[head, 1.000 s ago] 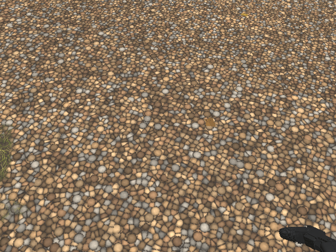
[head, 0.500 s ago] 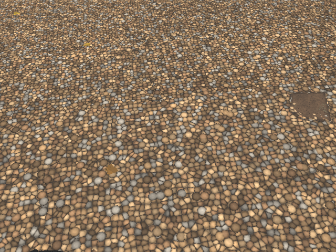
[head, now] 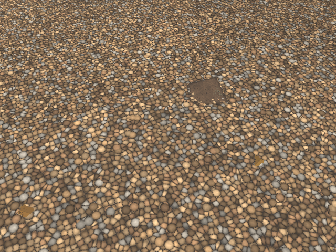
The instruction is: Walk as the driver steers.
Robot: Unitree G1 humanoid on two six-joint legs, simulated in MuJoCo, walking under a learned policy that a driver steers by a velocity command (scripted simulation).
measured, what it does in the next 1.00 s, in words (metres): walks ahead, turning left: right foot, then left foot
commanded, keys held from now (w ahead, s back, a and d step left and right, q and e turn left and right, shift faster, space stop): shift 0.04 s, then w+shift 0.02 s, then w+q+shift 0.94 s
